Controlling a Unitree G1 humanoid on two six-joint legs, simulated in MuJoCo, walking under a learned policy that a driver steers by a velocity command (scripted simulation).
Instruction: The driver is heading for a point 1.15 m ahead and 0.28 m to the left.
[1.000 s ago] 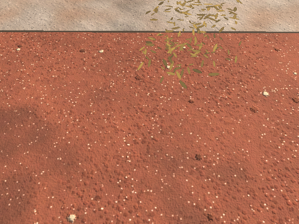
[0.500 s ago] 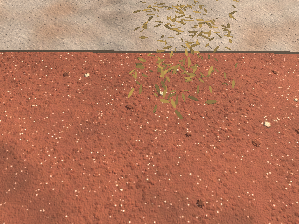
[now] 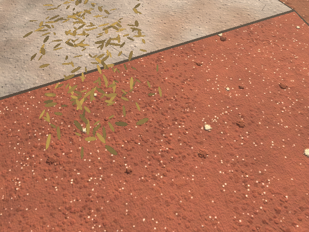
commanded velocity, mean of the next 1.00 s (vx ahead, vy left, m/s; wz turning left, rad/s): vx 0.35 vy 0.00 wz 0.35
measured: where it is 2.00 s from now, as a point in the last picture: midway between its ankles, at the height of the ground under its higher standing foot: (116, 130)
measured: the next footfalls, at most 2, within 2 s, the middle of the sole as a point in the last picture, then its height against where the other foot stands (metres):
left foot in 0.44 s outside the picture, level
right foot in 0.88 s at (160, 186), level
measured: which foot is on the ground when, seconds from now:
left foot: up 0.00-0.42, down 0.44-0.88, up 0.90-1.00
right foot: down 0.00-0.46, up 0.48-0.86, down 0.88-1.00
